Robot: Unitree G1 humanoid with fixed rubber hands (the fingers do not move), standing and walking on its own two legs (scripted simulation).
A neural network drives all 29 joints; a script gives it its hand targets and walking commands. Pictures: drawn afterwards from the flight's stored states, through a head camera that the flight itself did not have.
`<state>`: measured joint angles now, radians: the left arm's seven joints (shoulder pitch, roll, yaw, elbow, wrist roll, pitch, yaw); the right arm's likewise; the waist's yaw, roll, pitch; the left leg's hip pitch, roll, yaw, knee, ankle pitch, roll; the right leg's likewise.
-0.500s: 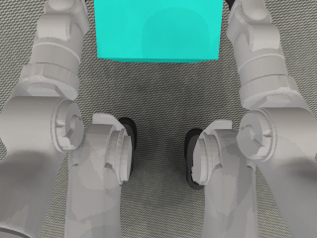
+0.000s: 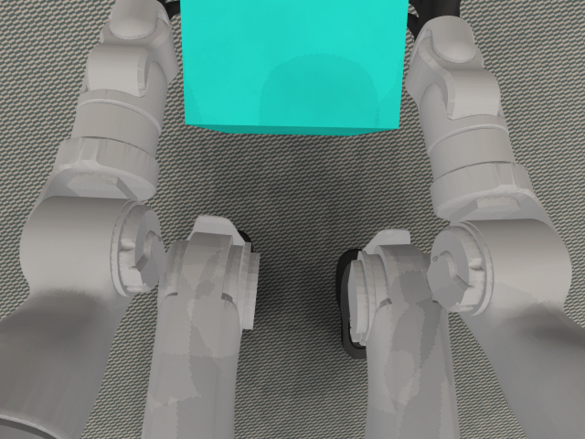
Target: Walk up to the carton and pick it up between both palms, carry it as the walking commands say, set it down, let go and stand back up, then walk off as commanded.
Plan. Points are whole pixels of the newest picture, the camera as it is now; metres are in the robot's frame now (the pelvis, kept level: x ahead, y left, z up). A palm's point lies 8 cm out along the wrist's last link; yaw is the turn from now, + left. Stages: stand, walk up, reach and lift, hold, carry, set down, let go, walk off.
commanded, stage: reach and lift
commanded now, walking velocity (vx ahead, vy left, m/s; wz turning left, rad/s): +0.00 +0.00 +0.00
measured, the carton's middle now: (292, 43) +0.53 +0.04 -0.21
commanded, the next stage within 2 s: none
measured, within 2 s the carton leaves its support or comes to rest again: neither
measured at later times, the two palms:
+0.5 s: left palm out of the picture +0.54 +0.19 -0.08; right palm out of the picture +0.55 -0.10 -0.08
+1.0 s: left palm out of the picture +0.52 +0.19 +0.00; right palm out of the picture +0.53 -0.10 +0.00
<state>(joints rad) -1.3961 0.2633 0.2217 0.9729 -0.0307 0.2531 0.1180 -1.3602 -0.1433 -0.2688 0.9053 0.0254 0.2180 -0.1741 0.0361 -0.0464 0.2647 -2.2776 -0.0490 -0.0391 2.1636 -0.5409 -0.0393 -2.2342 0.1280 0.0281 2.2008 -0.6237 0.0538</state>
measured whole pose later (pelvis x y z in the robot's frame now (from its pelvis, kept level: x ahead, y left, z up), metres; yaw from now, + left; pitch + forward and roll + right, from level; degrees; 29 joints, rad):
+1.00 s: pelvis +0.00 +0.00 +0.09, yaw +0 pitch +44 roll -2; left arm -1.22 0.11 0.42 0.77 0.18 0.37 0.06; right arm -1.19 0.00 -0.48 0.71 -0.17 0.33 -0.10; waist 0.03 -0.03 -0.02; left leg -2.13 -0.11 -0.08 1.85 -0.48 -0.05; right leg -2.08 0.14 0.06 1.88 -0.56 0.07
